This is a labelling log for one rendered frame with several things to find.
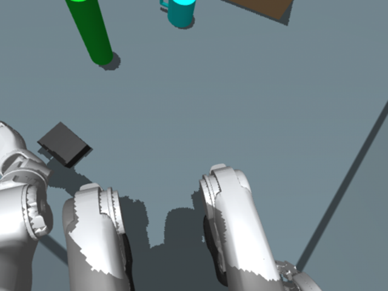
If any left robot foot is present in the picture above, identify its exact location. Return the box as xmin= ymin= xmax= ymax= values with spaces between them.
xmin=122 ymin=233 xmax=135 ymax=291

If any right robot foot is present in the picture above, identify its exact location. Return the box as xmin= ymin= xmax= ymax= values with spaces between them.
xmin=203 ymin=215 xmax=228 ymax=287

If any right robot hand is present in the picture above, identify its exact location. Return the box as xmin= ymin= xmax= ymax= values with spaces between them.
xmin=275 ymin=260 xmax=322 ymax=291

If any left robot arm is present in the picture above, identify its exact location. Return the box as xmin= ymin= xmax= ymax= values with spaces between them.
xmin=0 ymin=149 xmax=53 ymax=291

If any left robot hand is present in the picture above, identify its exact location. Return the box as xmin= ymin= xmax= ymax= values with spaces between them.
xmin=0 ymin=121 xmax=54 ymax=177

